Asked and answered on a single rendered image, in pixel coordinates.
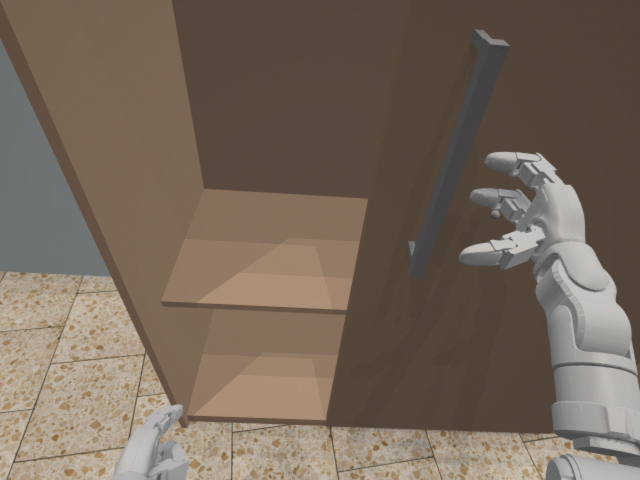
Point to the handle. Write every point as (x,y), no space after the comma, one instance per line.
(487,69)

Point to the robot right upper arm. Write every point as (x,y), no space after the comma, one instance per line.
(572,467)

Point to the robot right forearm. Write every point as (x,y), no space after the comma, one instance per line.
(597,391)

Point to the robot left hand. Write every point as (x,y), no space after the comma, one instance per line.
(143,453)

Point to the robot right hand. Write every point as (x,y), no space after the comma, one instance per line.
(555,211)

